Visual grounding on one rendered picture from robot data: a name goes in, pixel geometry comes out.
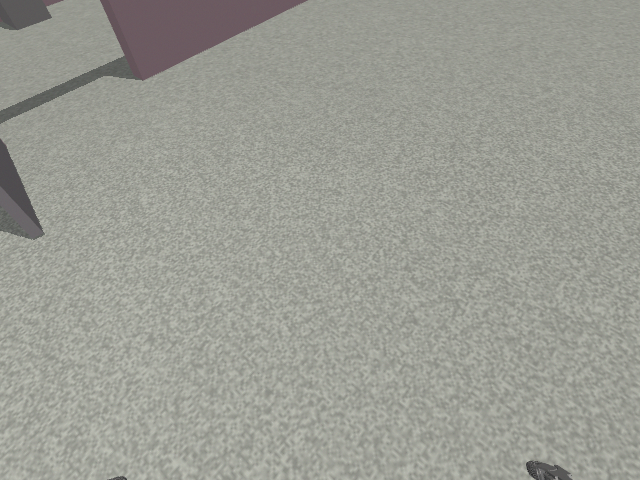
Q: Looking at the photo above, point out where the right robot hand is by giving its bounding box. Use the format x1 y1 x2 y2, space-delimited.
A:
526 461 573 480

